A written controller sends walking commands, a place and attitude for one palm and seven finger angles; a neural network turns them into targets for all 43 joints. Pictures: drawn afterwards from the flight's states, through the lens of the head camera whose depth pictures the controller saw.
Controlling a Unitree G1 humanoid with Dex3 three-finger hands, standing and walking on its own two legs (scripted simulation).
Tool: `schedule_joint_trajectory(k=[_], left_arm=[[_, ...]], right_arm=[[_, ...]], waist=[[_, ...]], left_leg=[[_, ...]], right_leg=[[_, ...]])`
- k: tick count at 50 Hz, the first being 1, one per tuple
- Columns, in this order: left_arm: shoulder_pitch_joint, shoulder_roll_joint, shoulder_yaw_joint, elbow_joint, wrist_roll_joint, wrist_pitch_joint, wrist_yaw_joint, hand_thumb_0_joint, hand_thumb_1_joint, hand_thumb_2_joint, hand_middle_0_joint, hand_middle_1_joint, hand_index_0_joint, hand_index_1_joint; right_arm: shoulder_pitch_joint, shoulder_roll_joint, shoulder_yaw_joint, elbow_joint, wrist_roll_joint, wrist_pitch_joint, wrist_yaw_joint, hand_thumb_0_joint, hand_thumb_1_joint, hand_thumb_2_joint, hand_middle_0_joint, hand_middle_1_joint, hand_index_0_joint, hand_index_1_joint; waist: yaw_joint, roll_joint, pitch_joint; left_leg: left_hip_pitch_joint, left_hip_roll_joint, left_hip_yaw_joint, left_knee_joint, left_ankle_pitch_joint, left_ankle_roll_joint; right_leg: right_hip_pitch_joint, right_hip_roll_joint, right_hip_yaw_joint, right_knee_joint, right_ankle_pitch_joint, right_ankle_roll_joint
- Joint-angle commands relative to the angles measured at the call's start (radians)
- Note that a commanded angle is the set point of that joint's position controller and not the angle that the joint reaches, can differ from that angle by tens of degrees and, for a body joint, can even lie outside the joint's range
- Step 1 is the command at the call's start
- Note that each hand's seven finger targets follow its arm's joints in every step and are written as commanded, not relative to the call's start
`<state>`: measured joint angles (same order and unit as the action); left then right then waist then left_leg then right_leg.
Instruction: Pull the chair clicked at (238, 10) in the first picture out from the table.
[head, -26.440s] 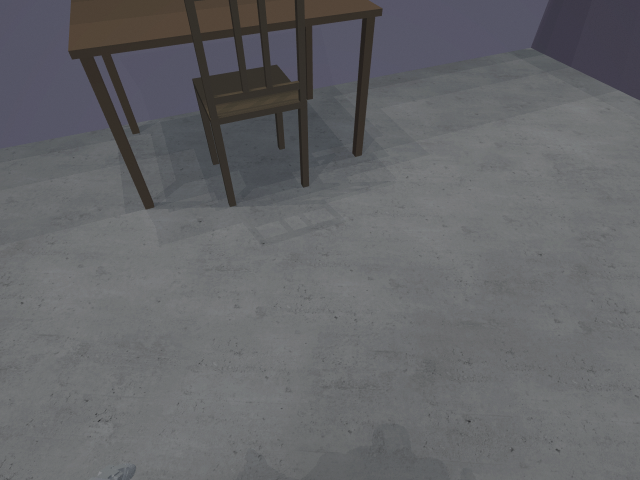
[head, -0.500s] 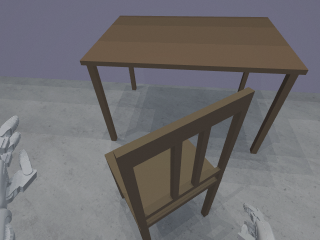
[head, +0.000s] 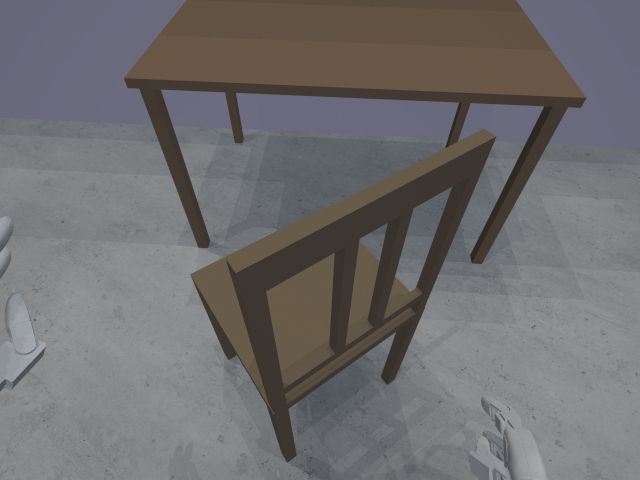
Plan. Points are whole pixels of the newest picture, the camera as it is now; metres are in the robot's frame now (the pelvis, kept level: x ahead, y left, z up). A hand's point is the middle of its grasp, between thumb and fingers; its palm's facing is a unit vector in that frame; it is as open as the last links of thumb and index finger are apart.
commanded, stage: step back with the hand held close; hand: left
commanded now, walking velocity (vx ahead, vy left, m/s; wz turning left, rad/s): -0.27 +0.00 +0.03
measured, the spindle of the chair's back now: (341, 302) +0.39 +0.00 -0.06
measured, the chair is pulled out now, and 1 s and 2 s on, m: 0.53 0.53 0.53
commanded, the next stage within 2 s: stop stepping back and stand still in 1.08 s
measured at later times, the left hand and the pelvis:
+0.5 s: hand out of the picture +0.13 +0.28 +0.16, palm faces +0.48 -0.72 -0.50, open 7.4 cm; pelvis -0.06 +0.00 -0.01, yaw +2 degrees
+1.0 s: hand out of the picture +0.09 +0.26 +0.17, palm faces +0.47 -0.75 -0.47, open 7.4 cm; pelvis -0.10 -0.01 +0.00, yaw +0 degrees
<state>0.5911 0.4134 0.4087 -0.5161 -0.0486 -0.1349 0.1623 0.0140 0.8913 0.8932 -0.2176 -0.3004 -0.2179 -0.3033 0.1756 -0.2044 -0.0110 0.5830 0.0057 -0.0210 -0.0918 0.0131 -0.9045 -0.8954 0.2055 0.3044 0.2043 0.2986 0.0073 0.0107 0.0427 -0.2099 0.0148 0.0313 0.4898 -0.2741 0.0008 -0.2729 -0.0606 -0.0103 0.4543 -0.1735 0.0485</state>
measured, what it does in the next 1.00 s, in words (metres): lifts its right foot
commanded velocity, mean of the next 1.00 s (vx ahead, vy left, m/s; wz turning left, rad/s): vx -0.36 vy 0.00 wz -0.03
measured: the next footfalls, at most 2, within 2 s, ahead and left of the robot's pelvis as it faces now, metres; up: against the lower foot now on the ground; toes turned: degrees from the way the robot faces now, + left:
right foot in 1.08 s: -0.16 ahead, -0.15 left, +0.00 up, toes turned -1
left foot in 1.34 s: -0.15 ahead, +0.05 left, +0.00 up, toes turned -1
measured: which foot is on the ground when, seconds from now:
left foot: down 0.00-1.00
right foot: down 0.00-0.80, up 0.82-1.00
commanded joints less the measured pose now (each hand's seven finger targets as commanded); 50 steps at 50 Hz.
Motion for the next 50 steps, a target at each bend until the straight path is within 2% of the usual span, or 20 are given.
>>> schedule_joint_trajectory(k=[1,6,11,13,17,22,25,27,29,32,33,35,37,38,40,41,43,44,46,50], left_arm=[[-0.028,0.137,0.122,-0.173,0.007,-0.062,0.028,0.000,0.900,0.900,-0.200,-0.300,-0.200,-0.300],[-0.087,0.132,0.102,-0.143,0.021,-0.060,0.034,0.000,0.900,0.900,-0.200,-0.300,-0.200,-0.300],[-0.128,0.164,0.111,-0.177,0.031,-0.069,0.048,0.000,0.900,0.900,-0.200,-0.300,-0.200,-0.300],[-0.119,0.188,0.131,-0.206,0.032,-0.076,0.055,0.000,0.900,0.900,-0.200,-0.300,-0.200,-0.300],[-0.077,0.180,0.158,-0.254,0.031,-0.092,0.057,0.000,0.900,0.900,-0.200,-0.300,-0.200,-0.300],[-0.021,0.165,0.173,-0.238,0.035,-0.105,0.046,0.000,0.900,0.900,-0.200,-0.300,-0.200,-0.300],[-0.056,0.156,0.183,-0.224,0.053,-0.121,0.038,0.000,0.900,0.900,-0.200,-0.300,-0.200,-0.300],[-0.094,0.138,0.167,-0.208,0.063,-0.126,0.029,0.000,0.900,0.900,-0.200,-0.300,-0.200,-0.300],[-0.133,0.151,0.159,-0.210,0.060,-0.129,0.023,0.000,0.900,0.900,-0.200,-0.300,-0.200,-0.300],[-0.148,0.181,0.146,-0.217,0.042,-0.125,0.025,0.000,0.900,0.900,-0.200,-0.300,-0.200,-0.300],[-0.153,0.193,0.147,-0.227,0.038,-0.122,0.031,0.000,0.900,0.900,-0.200,-0.300,-0.200,-0.300],[-0.146,0.191,0.141,-0.238,0.037,-0.114,0.035,0.000,0.900,0.900,-0.200,-0.300,-0.200,-0.300],[-0.120,0.196,0.159,-0.250,0.029,-0.110,0.034,0.000,0.900,0.900,-0.200,-0.300,-0.200,-0.300],[-0.084,0.201,0.174,-0.249,0.027,-0.115,0.036,0.000,0.900,0.900,-0.200,-0.300,-0.200,-0.300],[-0.049,0.174,0.195,-0.293,0.038,-0.134,0.038,0.000,0.900,0.900,-0.200,-0.300,-0.200,-0.300],[-0.054,0.175,0.209,-0.292,0.038,-0.141,0.032,0.000,0.900,0.900,-0.200,-0.300,-0.200,-0.300],[-0.041,0.177,0.211,-0.306,0.023,-0.140,0.029,0.000,0.900,0.900,-0.200,-0.300,-0.200,-0.300],[-0.031,0.148,0.176,-0.322,0.008,-0.144,0.025,0.000,0.900,0.900,-0.200,-0.300,-0.200,-0.300],[0.003,0.126,0.138,-0.310,0.014,-0.144,0.017,0.000,0.900,0.900,-0.200,-0.300,-0.200,-0.300],[-0.054,0.134,0.096,-0.283,0.019,-0.134,0.004,0.000,0.900,0.900,-0.200,-0.300,-0.200,-0.300]], right_arm=[[-0.093,-0.121,-0.043,-0.162,0.001,-0.069,-0.008,0.000,-0.900,-0.900,0.200,0.300,0.200,0.300],[-0.074,-0.122,-0.040,-0.157,-0.001,-0.084,-0.008,0.000,-0.900,-0.900,0.200,0.300,0.200,0.300],[-0.061,-0.120,-0.033,-0.153,-0.004,-0.093,-0.009,0.000,-0.900,-0.900,0.200,0.300,0.200,0.300],[-0.063,-0.127,-0.031,-0.151,-0.005,-0.096,-0.013,0.000,-0.900,-0.900,0.200,0.300,0.200,0.300],[-0.062,-0.139,-0.039,-0.172,0.002,-0.109,-0.011,0.000,-0.900,-0.900,0.200,0.300,0.200,0.300],[-0.070,-0.139,-0.049,-0.169,0.001,-0.127,-0.005,0.000,-0.900,-0.900,0.200,0.300,0.200,0.300],[-0.072,-0.149,-0.052,-0.167,-0.001,-0.143,-0.004,0.000,-0.900,-0.900,0.200,0.300,0.200,0.300],[-0.052,-0.149,-0.057,-0.161,0.001,-0.147,0.000,0.000,-0.900,-0.900,0.200,0.300,0.200,0.300],[-0.052,-0.137,-0.059,-0.155,-0.001,-0.150,-0.001,0.000,-0.900,-0.900,0.200,0.300,0.200,0.300],[-0.041,-0.113,-0.053,-0.118,-0.017,-0.140,0.013,0.000,-0.900,-0.900,0.200,0.300,0.200,0.300],[-0.047,-0.107,-0.052,-0.099,-0.021,-0.130,0.016,0.000,-0.900,-0.900,0.200,0.300,0.200,0.300],[-0.059,-0.087,-0.042,-0.092,-0.024,-0.109,0.020,0.000,-0.900,-0.900,0.200,0.300,0.200,0.300],[-0.062,-0.095,-0.041,-0.104,-0.014,-0.095,0.016,0.000,-0.900,-0.900,0.200,0.300,0.200,0.300],[-0.085,-0.112,-0.047,-0.110,-0.014,-0.091,0.007,0.000,-0.900,-0.900,0.200,0.300,0.200,0.300],[-0.082,-0.142,-0.061,-0.138,-0.013,-0.103,0.001,0.000,-0.900,-0.900,0.200,0.300,0.200,0.300],[-0.082,-0.117,-0.069,-0.131,-0.020,-0.118,0.003,0.000,-0.900,-0.900,0.200,0.300,0.200,0.300],[-0.079,-0.111,-0.079,-0.119,-0.024,-0.140,0.011,0.000,-0.900,-0.900,0.200,0.300,0.200,0.300],[-0.071,-0.111,-0.080,-0.111,-0.022,-0.153,0.018,0.000,-0.900,-0.900,0.200,0.300,0.200,0.300],[-0.042,-0.120,-0.083,-0.086,-0.018,-0.166,0.035,0.000,-0.900,-0.900,0.200,0.300,0.200,0.300],[-0.052,-0.125,-0.055,-0.053,-0.037,-0.169,0.049,0.000,-0.900,-0.900,0.200,0.300,0.200,0.300]], waist=[[0.003,0.091,-0.129],[-0.006,0.000,-0.053],[-0.012,-0.068,-0.057],[-0.012,0.003,-0.087],[-0.007,0.141,-0.127],[-0.006,0.152,-0.152],[-0.006,0.223,-0.085],[-0.009,0.166,-0.047],[-0.012,0.024,-0.028],[-0.019,-0.177,-0.068],[-0.019,-0.192,-0.093],[-0.027,-0.203,-0.149],[-0.033,-0.142,-0.152],[-0.028,-0.001,-0.132],[-0.024,0.276,-0.160],[-0.026,0.332,-0.202],[-0.027,0.249,-0.182],[-0.016,0.181,-0.178],[-0.003,0.185,-0.234],[-0.018,0.257,-0.239]], left_leg=[[-0.161,0.114,-0.066,-0.128,0.152,0.025],[-0.244,0.061,-0.052,-0.093,-0.174,0.023],[-0.153,0.028,-0.038,0.008,-0.209,0.016],[-0.153,0.040,-0.061,-0.030,-0.205,0.020],[-0.345,0.110,-0.141,-0.185,-0.255,0.049],[-0.435,0.135,-0.145,-0.155,-0.175,0.067],[-0.674,0.179,-0.183,-0.223,-0.442,0.102],[-0.728,0.180,-0.182,-0.187,-0.483,0.106],[-0.617,0.107,-0.133,-0.060,-0.427,0.078],[-0.223,-0.011,-0.031,0.244,-0.229,0.001],[-0.132,-0.022,-0.017,0.335,-0.159,-0.010],[-0.068,-0.019,-0.018,0.346,-0.116,-0.005],[-0.055,-0.004,-0.035,0.118,-0.103,0.005],[-0.106,0.043,-0.100,-0.034,-0.132,0.025],[-0.357,0.286,-0.330,-0.254,-0.133,0.127],[-0.422,0.341,-0.340,-0.300,-0.175,0.158],[-0.328,0.339,-0.326,-0.236,0.064,0.173],[-0.174,0.302,-0.255,-0.148,0.311,0.156],[0.108,0.256,-0.163,-0.075,0.623,0.116],[0.246,0.256,-0.179,-0.072,0.775,0.094]], right_leg=[[0.177,-0.007,0.010,0.045,0.183,-0.037],[0.085,-0.031,0.087,-0.078,-0.063,-0.048],[-0.089,-0.070,0.117,-0.201,-0.356,-0.066],[-0.070,-0.059,0.087,-0.171,-0.338,-0.064],[0.159,0.030,0.019,0.035,-0.142,-0.031],[0.259,0.041,0.026,0.159,0.129,-0.029],[0.362,0.069,0.037,0.271,0.037,-0.019],[0.359,0.077,0.047,0.295,0.034,-0.022],[0.204,0.030,0.142,0.158,-0.014,-0.044],[-0.193,-0.142,0.323,-0.183,-0.284,-0.133],[-0.259,-0.193,0.344,-0.233,-0.287,-0.166],[-0.250,-0.204,0.270,-0.223,-0.223,-0.155],[-0.214,-0.127,0.172,-0.149,-0.210,-0.104],[-0.180,-0.052,0.123,-0.061,-0.212,-0.075],[0.052,0.109,-0.005,0.369,-0.077,-0.017],[0.096,0.114,0.027,0.554,-0.198,-0.017],[-0.033,0.118,0.068,0.650,-0.273,-0.031],[-0.121,0.105,0.063,0.554,-0.309,-0.038],[-0.200,0.087,0.003,0.362,-0.304,-0.032],[-0.152,0.090,0.006,0.076,-0.189,-0.032]])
